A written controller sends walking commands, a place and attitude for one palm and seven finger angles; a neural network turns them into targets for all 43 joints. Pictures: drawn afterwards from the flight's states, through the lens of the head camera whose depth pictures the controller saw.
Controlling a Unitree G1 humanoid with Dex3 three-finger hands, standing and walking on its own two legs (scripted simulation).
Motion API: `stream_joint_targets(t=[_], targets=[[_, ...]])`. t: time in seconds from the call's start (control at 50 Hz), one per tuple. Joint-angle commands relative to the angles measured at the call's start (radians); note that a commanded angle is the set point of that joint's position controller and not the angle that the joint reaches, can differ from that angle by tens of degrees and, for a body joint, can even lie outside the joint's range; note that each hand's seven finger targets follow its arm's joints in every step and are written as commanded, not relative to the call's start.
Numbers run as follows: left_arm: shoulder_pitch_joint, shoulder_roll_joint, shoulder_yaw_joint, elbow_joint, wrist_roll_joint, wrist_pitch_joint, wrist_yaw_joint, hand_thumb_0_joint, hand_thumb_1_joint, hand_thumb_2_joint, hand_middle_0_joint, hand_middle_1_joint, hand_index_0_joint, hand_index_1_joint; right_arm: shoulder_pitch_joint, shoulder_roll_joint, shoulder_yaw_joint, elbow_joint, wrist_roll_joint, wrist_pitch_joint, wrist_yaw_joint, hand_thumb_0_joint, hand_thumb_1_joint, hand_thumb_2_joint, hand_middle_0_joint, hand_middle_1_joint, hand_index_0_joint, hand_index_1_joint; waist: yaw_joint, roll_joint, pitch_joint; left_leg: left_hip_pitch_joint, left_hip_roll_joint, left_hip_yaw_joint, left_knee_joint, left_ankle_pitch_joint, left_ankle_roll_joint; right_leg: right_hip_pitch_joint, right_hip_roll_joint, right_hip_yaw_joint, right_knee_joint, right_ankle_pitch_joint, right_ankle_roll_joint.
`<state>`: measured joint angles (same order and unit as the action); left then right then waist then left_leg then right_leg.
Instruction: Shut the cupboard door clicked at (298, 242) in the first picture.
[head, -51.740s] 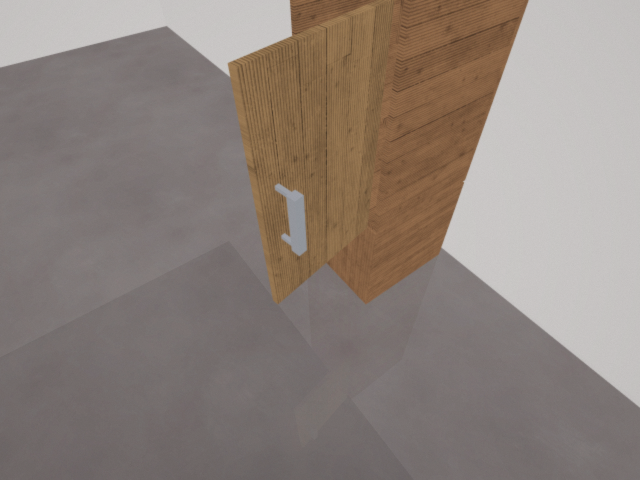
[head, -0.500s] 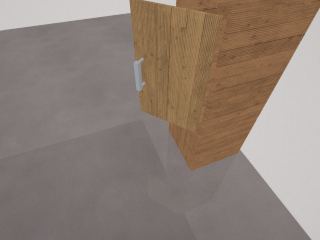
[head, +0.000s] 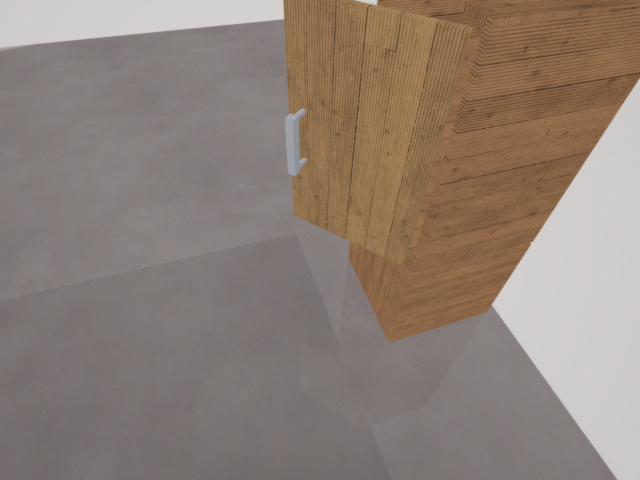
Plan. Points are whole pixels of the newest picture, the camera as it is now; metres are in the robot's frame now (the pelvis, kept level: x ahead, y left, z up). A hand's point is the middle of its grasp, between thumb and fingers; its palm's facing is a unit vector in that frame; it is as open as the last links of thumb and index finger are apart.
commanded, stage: walk to a spot facing it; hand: left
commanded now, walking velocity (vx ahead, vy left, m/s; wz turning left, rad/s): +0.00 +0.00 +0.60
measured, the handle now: (297, 142) +0.83 +0.09 -0.06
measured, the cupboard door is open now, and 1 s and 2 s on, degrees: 40 40 40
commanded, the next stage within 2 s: none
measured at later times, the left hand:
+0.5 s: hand out of the picture +0.04 +0.24 -0.15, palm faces +0.30 -0.90 -0.31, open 7.3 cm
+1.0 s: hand out of the picture -0.08 +0.18 -0.17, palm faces +0.61 -0.73 -0.30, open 7.4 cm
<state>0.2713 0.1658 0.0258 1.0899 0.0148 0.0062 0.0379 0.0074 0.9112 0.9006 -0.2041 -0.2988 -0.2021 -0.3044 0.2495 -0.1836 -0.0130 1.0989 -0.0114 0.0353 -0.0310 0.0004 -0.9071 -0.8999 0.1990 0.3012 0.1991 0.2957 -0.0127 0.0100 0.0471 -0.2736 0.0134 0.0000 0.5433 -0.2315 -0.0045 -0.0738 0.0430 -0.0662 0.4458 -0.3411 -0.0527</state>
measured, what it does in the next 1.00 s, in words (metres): steps on the spot, turning left: right foot, then left foot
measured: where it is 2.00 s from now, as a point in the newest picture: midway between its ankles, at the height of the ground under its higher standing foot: outside the picture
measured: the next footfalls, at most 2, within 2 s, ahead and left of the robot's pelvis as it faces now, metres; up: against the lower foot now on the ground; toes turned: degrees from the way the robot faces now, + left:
right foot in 0.52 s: +0.06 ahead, -0.14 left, +0.00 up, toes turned +19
left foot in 0.80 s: -0.04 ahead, +0.12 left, +0.00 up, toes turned +35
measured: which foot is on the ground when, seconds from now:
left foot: down 0.00-0.50, up 0.52-0.78, down 0.80-1.00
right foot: down 0.00-0.14, up 0.16-0.50, down 0.52-0.80, up 0.82-1.00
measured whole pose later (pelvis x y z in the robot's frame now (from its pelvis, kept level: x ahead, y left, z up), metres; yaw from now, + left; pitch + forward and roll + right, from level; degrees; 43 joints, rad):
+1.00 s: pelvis +0.00 -0.04 -0.01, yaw +38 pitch +0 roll +0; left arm 0.20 0.25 0.07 0.87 0.02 0.05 0.01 0.01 0.91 0.90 -0.20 -0.30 -0.20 -0.30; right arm 0.16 -0.23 -0.05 0.88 -0.03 0.05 0.00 0.00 -0.90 -0.90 0.20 0.30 0.20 0.30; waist 0.00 0.01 0.12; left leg -0.34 0.01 -0.07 0.59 -0.26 -0.04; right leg -0.40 -0.05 -0.04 0.86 -0.46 0.06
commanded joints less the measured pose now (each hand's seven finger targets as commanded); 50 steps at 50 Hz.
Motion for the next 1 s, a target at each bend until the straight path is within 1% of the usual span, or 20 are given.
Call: stream_joint_targets(t=[0.0,0.08,0.1,0.12,0.14,0.16,0.2,0.36,0.44,0.46,0.48,0.5,0.58,0.66,0.7,0.74,0.78,0.8,0.84,0.98], targets=[[0.053,0.182,0.056,-0.071,0.013,0.002,0.014,0.000,0.900,0.900,-0.200,-0.300,-0.200,-0.300,-0.029,-0.084,-0.043,-0.102,-0.005,0.011,0.005,0.000,-0.900,-0.900,0.200,0.300,0.200,0.300,0.024,-0.147,0.089,-0.174,0.027,0.015,0.334,-0.252,-0.005,-0.061,-0.398,0.177,-0.090,0.564,-0.163],[0.016,0.217,0.076,-0.119,0.008,-0.002,0.009,0.000,0.900,0.900,-0.200,-0.300,-0.200,-0.300,0.037,-0.078,-0.045,-0.124,-0.009,0.005,0.020,0.000,-0.900,-0.900,0.200,0.300,0.200,0.300,-0.019,-0.063,0.029,-0.033,0.028,0.056,0.050,-0.046,-0.001,-0.057,-0.348,0.028,0.153,0.708,-0.074],[0.025,0.207,0.075,-0.135,0.000,0.004,0.005,0.000,0.900,0.900,-0.200,-0.300,-0.200,-0.300,0.095,-0.119,-0.052,-0.120,-0.015,-0.003,0.022,0.000,-0.900,-0.900,0.200,0.300,0.200,0.300,-0.039,0.057,-0.020,0.087,0.094,-0.064,-0.063,0.282,0.049,-0.161,-0.265,-0.047,0.304,0.527,0.008],[0.045,0.148,0.066,-0.169,-0.009,0.010,0.003,0.000,0.900,0.900,-0.200,-0.300,-0.200,-0.300,0.133,-0.203,-0.069,-0.129,-0.024,-0.008,0.017,0.000,-0.900,-0.900,0.200,0.300,0.200,0.300,-0.037,0.296,-0.046,0.168,0.300,-0.367,-0.128,0.623,0.186,-0.333,-0.125,-0.091,0.496,-0.014,0.085],[-0.016,0.149,0.053,-0.203,0.003,0.015,0.008,0.000,0.900,0.900,-0.200,-0.300,-0.200,-0.300,0.163,-0.222,-0.075,-0.120,-0.021,-0.003,0.014,0.000,-0.900,-0.900,0.200,0.300,0.200,0.300,-0.055,0.218,-0.051,0.120,0.361,-0.461,-0.207,0.502,0.250,-0.355,-0.091,0.004,0.623,-0.325,0.072],[-0.071,0.144,0.061,-0.215,0.005,0.024,0.008,0.000,0.900,0.900,-0.200,-0.300,-0.200,-0.300,0.151,-0.241,-0.081,-0.129,-0.026,-0.005,0.009,0.000,-0.900,-0.900,0.200,0.300,0.200,0.300,-0.061,0.167,-0.050,0.067,0.359,-0.491,-0.246,0.278,0.242,-0.395,-0.104,0.064,0.693,-0.290,0.068],[-0.102,0.145,0.068,-0.230,0.008,0.024,-0.003,0.000,0.900,0.900,-0.200,-0.300,-0.200,-0.300,0.067,-0.218,-0.075,-0.165,-0.027,-0.009,0.004,0.000,-0.900,-0.900,0.200,0.300,0.200,0.300,-0.031,0.117,-0.006,-0.024,0.296,-0.442,-0.274,0.052,0.205,-0.422,-0.122,0.099,0.697,-0.159,0.077],[-0.089,0.138,0.064,-0.268,0.008,0.025,-0.016,0.000,0.900,0.900,-0.200,-0.300,-0.200,-0.300,-0.001,-0.247,-0.096,-0.211,-0.028,0.000,0.013,0.000,-0.900,-0.900,0.200,0.300,0.200,0.300,-0.015,0.133,-0.077,-0.009,0.181,-0.386,-0.256,0.002,0.162,-0.324,-0.051,0.052,0.399,-0.101,0.099],[0.031,0.178,0.074,-0.256,0.006,0.019,-0.012,0.000,0.900,0.900,-0.200,-0.300,-0.200,-0.300,-0.074,-0.238,-0.106,-0.254,-0.018,0.014,0.020,0.000,-0.900,-0.900,0.200,0.300,0.200,0.300,0.046,0.139,-0.092,-0.161,0.091,-0.363,-0.183,-0.069,0.103,-0.068,-0.019,0.032,0.081,0.016,0.092],[0.064,0.222,0.087,-0.254,0.012,0.012,-0.007,0.000,0.900,0.900,-0.200,-0.300,-0.200,-0.300,-0.082,-0.190,-0.104,-0.270,-0.009,0.020,0.026,0.000,-0.900,-0.900,0.200,0.300,0.200,0.300,0.063,0.031,-0.083,-0.285,0.012,-0.297,-0.070,-0.180,0.047,0.032,-0.128,0.137,-0.092,-0.052,0.054],[0.049,0.324,0.106,-0.276,0.030,0.005,0.001,0.000,0.900,0.900,-0.200,-0.300,-0.200,-0.300,-0.061,-0.117,-0.097,-0.288,-0.003,0.020,0.032,0.000,-0.900,-0.900,0.200,0.300,0.200,0.300,0.059,-0.257,-0.064,-0.417,-0.129,-0.099,0.262,-0.285,-0.041,0.016,-0.425,0.491,-0.276,-0.252,-0.066],[-0.060,0.320,0.087,-0.303,0.019,0.014,0.004,0.000,0.900,0.900,-0.200,-0.300,-0.200,-0.300,-0.082,-0.153,-0.104,-0.290,-0.018,0.020,0.038,0.000,-0.900,-0.900,0.200,0.300,0.200,0.300,0.032,-0.208,-0.007,-0.360,-0.077,-0.087,0.530,-0.324,-0.031,-0.194,-0.529,0.475,-0.286,-0.196,-0.119],[-0.178,0.220,0.071,-0.325,0.021,-0.004,0.007,0.000,0.900,0.900,-0.200,-0.300,-0.200,-0.300,-0.040,-0.133,-0.093,-0.283,-0.011,0.024,0.057,0.000,-0.900,-0.900,0.200,0.300,0.200,0.300,-0.048,-0.216,0.019,-0.278,0.017,-0.021,0.591,-0.229,-0.046,-0.215,-0.365,0.130,-0.091,0.298,-0.092],[-0.015,0.281,0.090,-0.276,0.021,-0.004,0.002,0.000,0.900,0.900,-0.200,-0.300,-0.200,-0.300,-0.125,-0.102,-0.068,-0.305,-0.003,0.010,0.063,0.000,-0.900,-0.900,0.200,0.300,0.200,0.300,0.041,-0.198,-0.044,-0.191,-0.016,0.085,0.248,-0.236,-0.044,-0.014,-0.373,0.055,0.051,0.645,-0.065],[0.009,0.288,0.095,-0.263,0.017,-0.001,-0.001,0.000,0.900,0.900,-0.200,-0.300,-0.200,-0.300,-0.104,-0.111,-0.066,-0.301,-0.002,0.006,0.059,0.000,-0.900,-0.900,0.200,0.300,0.200,0.300,0.034,-0.224,-0.072,-0.114,-0.027,0.105,0.109,-0.156,-0.035,-0.004,-0.367,0.029,0.105,0.663,-0.033],[0.004,0.269,0.091,-0.268,0.007,0.004,-0.007,0.000,0.900,0.900,-0.200,-0.300,-0.200,-0.300,-0.030,-0.169,-0.078,-0.281,-0.005,-0.002,0.059,0.000,-0.900,-0.900,0.200,0.300,0.200,0.300,-0.009,-0.111,-0.119,0.111,0.014,0.041,-0.075,0.119,-0.007,-0.134,-0.332,-0.041,0.254,0.523,0.042],[-0.036,0.161,0.057,-0.339,0.004,0.011,-0.011,0.000,0.900,0.900,-0.200,-0.300,-0.200,-0.300,0.086,-0.328,-0.116,-0.255,-0.016,-0.006,0.042,0.000,-0.900,-0.900,0.200,0.300,0.200,0.300,-0.072,0.286,-0.165,0.304,0.396,-0.404,-0.132,0.720,0.224,-0.483,-0.150,-0.053,0.587,-0.349,0.128],[-0.123,0.175,0.059,-0.352,0.011,0.023,-0.006,0.000,0.900,0.900,-0.200,-0.300,-0.200,-0.300,0.130,-0.317,-0.115,-0.227,-0.022,-0.007,0.029,0.000,-0.900,-0.900,0.200,0.300,0.200,0.300,-0.106,0.209,-0.158,0.258,0.370,-0.403,-0.145,0.589,0.241,-0.509,-0.150,0.031,0.675,-0.298,0.114],[-0.144,0.177,0.065,-0.337,0.005,0.024,-0.011,0.000,0.900,0.900,-0.200,-0.300,-0.200,-0.300,0.030,-0.274,-0.101,-0.249,-0.022,-0.009,0.015,0.000,-0.900,-0.900,0.200,0.300,0.200,0.300,-0.061,0.202,-0.102,0.140,0.287,-0.329,-0.149,0.407,0.196,-0.498,-0.155,0.071,0.686,-0.187,0.114],[0.071,0.163,0.075,-0.271,0.002,0.013,-0.023,0.000,0.900,0.900,-0.200,-0.300,-0.200,-0.300,-0.151,-0.241,-0.095,-0.307,-0.015,0.008,0.017,0.000,-0.900,-0.900,0.200,0.300,0.200,0.300,0.055,0.121,-0.097,-0.099,0.134,-0.244,-0.060,0.154,0.106,-0.103,-0.055,-0.012,0.128,0.063,0.110]])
